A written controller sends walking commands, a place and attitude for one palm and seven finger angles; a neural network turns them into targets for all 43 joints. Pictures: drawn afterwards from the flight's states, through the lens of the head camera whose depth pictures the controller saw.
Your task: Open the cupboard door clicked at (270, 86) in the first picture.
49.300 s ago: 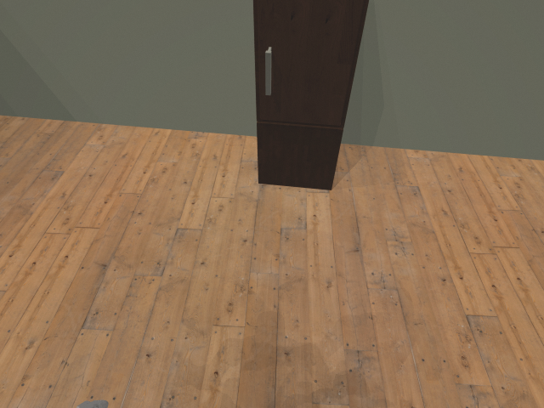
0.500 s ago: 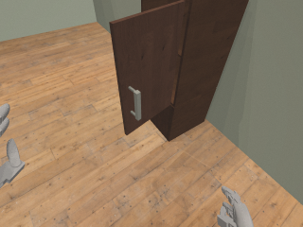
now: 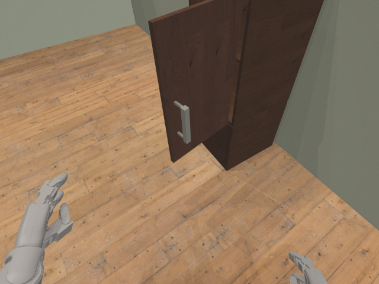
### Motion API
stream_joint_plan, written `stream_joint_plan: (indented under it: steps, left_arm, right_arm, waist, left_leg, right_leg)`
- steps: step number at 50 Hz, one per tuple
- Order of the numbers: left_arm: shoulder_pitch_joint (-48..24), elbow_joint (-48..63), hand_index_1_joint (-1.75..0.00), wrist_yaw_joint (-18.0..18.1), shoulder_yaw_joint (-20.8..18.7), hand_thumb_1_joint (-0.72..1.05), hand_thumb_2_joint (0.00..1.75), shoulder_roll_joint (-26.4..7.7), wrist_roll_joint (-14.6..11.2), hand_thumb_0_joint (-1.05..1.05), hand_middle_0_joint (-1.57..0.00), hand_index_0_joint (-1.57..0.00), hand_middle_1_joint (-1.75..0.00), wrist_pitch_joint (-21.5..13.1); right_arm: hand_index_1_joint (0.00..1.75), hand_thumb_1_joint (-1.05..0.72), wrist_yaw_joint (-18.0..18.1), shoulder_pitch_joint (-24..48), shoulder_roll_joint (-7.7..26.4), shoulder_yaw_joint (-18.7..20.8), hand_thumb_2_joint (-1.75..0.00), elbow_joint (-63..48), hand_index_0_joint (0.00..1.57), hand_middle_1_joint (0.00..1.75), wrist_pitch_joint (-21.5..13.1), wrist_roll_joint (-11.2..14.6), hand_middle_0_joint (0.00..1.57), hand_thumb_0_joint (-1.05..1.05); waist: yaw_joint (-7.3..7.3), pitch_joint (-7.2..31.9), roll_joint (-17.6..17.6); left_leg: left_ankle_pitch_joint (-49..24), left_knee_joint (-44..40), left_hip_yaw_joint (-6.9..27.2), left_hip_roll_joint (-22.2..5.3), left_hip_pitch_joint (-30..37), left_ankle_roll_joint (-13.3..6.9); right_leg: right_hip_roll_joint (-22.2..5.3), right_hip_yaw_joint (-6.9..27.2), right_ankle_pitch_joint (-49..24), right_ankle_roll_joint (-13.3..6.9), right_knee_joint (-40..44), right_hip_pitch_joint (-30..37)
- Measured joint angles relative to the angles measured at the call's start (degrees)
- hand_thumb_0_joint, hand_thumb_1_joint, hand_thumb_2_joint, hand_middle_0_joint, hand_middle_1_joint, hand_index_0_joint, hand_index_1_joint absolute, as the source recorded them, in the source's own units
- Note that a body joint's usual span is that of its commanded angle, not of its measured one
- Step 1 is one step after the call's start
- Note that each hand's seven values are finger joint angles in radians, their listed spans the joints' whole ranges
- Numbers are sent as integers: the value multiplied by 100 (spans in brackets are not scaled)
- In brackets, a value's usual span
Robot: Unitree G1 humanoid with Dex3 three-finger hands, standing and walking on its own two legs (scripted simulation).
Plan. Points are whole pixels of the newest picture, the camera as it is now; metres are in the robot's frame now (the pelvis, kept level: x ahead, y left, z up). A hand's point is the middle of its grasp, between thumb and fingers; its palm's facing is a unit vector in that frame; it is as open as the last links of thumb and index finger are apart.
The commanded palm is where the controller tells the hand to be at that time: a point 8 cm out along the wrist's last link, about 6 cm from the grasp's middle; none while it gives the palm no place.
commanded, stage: let the arm hang, fingers relaxed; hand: left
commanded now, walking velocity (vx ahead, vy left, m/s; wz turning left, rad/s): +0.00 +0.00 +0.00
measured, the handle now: (182, 122) +0.66 +0.08 -0.11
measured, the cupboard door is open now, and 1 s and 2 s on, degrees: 100 100 100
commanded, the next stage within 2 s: look to check the result in 1.00 s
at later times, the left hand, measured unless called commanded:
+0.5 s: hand out of the picture -0.05 +0.16 -0.17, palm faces +0.02 -0.97 -0.23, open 7.3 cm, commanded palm none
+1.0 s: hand out of the picture +0.02 +0.14 -0.17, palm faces +0.03 -0.98 -0.20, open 7.3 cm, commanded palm none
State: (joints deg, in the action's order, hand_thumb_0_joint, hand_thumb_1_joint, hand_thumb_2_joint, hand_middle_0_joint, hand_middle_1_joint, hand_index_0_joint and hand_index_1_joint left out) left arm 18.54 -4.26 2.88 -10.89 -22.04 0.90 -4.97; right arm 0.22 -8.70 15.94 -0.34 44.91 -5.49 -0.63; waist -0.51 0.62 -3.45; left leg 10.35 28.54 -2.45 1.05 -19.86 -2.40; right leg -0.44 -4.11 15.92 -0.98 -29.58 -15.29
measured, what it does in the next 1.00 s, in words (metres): stands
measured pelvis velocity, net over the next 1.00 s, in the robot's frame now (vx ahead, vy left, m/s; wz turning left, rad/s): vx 0.01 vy -0.03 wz -0.01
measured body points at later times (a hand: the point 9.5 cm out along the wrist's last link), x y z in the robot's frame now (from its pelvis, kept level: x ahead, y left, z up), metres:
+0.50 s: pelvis +0.00 -0.03 +0.01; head +0.02 -0.03 +0.45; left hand -0.05 +0.21 -0.15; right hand -0.03 -0.25 -0.16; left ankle +0.05 +0.09 -0.74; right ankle -0.01 -0.11 -0.74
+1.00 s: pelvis +0.01 -0.03 +0.01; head +0.02 -0.04 +0.46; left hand +0.02 +0.19 -0.15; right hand +0.00 -0.24 -0.16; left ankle +0.05 +0.09 -0.74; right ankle -0.01 -0.11 -0.74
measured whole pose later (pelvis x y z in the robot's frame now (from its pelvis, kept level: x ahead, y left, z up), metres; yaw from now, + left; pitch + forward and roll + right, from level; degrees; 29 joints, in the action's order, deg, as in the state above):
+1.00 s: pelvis +0.01 -0.03 +0.01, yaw +0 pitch -2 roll +0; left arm 15.3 -64.8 2.2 -0.7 -8.0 0.4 -0.6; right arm 2.1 -16.2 7.3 0.1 66.0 0.3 -1.4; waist 0.7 -2.2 -0.7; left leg 9.6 23.5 -1.5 -1.2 -12.4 0.7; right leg 2.2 -4.7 14.8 -3.7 -23.4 -7.4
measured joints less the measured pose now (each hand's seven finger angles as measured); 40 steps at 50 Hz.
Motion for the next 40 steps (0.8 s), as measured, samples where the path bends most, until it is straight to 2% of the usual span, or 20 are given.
stream_joint_plan:
  steps: [2, 5, 7, 10, 13, 19, 29, 40]
  left_arm:
    - [-385, -1429, -30, -139, 401, 90, 90, 196, 67, 0, -20, -20, -29, 380]
    - [-554, -3094, -30, -245, 847, 91, 90, 556, 97, 0, -20, -20, -29, 677]
    - [-526, -3900, -30, -271, 1062, 91, 90, 814, 84, 1, -20, -20, -29, 758]
    - [-403, -4782, -30, -236, 1203, 92, 90, 1165, 41, 1, -20, -20, -29, 765]
    - [-270, -5345, -30, -175, 1114, 97, 90, 1142, 8, 1, -21, -21, -30, 693]
    - [0, -6030, -30, -190, 1087, 95, 90, 1095, -34, 1, -21, -21, -30, 602]
    - [-24, -6244, -30, -109, 1039, 92, 90, 1163, -48, 0, -20, -20, -29, 544]
    - [-390, -6032, -30, -60, 1052, 91, 90, 1423, -31, 0, -20, -20, -29, 462]
  right_arm:
    - [30, -91, -54, 163, 77, -13, -90, 257, 20, 30, 216, -44, 20, 1]
    - [30, -91, -74, 205, 44, -9, -90, 535, 20, 30, 409, -80, 20, 1]
    - [30, -91, -63, 123, -13, -11, -90, 705, 20, 30, 505, -101, 20, 1]
    - [30, -91, -19, -85, -118, -17, -90, 1030, 20, 30, 599, -106, 20, 1]
    - [30, -91, 31, -340, -266, -19, -90, 1389, 20, 30, 667, -96, 20, 1]
    - [30, -91, 100, -696, -474, 9, -90, 1911, 19, 30, 736, -68, 20, 1]
    - [30, -91, 140, -810, -746, 28, -90, 2078, 20, 30, 682, -62, 20, 1]
    - [30, -92, 161, -740, -889, 17, -90, 2100, 20, 30, 615, -86, 20, 1]
  waist:
    - [53, -54, -34]
    - [169, -166, 71]
    - [221, -255, 202]
    - [213, -375, 385]
    - [126, -471, 495]
    - [31, -527, 401]
    - [76, -407, 186]
    - [118, -230, 218]
  left_leg:
    - [42, 111, -30, 20, -26, -9]
    - [57, 128, -56, -18, 51, 39]
    - [34, 70, -48, -52, 134, 83]
    - [-32, -66, -6, -108, 242, 135]
    - [-102, -187, 78, -170, 316, 194]
    - [-155, -314, 160, -234, 424, 245]
    - [-155, -396, 126, -231, 553, 254]
    - [-115, -452, 96, -195, 665, 269]
  right_leg:
    - [-31, 29, 89, 2, -214, -79]
    - [4, 59, 110, -51, -257, -29]
    - [41, 55, 80, -81, -185, 56]
    - [109, 18, -11, -127, 13, 196]
    - [187, -58, -122, -183, 256, 344]
    - [273, -128, -257, -236, 572, 552]
    - [270, -92, -235, -247, 594, 641]
    - [230, -64, -127, -246, 515, 685]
